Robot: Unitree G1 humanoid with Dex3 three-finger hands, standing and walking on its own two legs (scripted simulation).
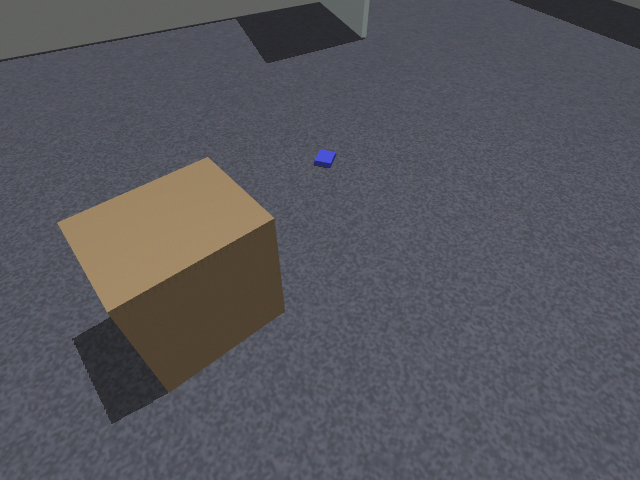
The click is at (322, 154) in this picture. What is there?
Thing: flat box
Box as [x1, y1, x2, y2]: [314, 149, 335, 167]
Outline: 320,149 314,160 314,164 330,167 335,156 335,152
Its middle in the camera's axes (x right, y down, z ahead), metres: +0.03 -0.43 +2.05
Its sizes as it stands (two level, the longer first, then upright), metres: 0.104 0.088 0.028
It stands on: the floor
